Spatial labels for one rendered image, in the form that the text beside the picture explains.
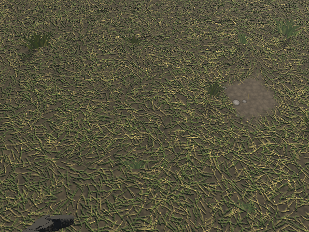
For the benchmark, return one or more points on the left robot hand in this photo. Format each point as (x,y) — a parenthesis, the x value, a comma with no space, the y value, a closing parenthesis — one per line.
(49,223)

